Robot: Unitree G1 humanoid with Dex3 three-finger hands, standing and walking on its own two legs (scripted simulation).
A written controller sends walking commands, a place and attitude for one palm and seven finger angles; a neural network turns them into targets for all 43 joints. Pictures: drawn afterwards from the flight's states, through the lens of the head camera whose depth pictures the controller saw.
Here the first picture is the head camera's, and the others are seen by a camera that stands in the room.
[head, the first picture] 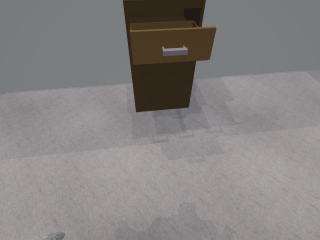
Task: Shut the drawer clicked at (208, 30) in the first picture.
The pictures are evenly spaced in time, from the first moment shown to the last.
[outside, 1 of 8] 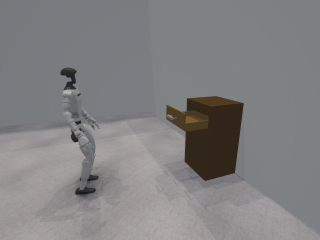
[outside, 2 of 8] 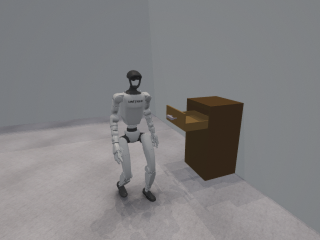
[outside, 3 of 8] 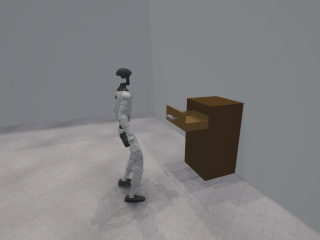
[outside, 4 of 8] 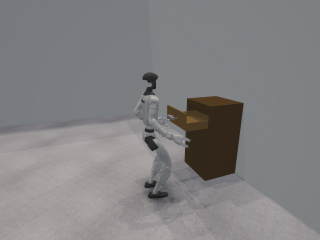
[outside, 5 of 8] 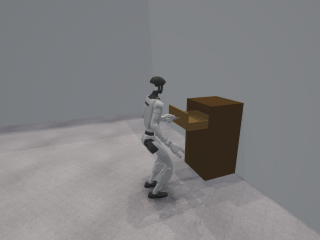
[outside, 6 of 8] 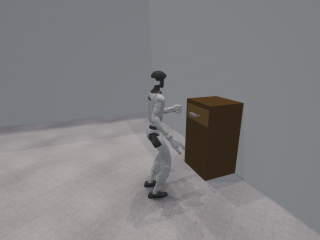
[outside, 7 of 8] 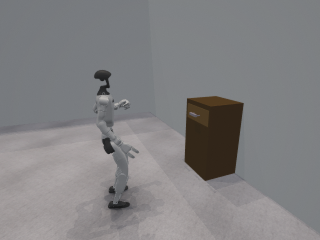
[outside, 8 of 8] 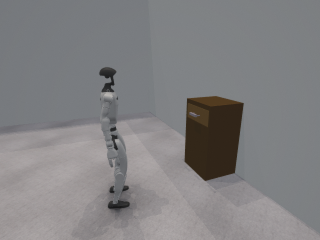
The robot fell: no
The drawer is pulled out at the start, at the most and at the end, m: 0.30 0.30 0.00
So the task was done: yes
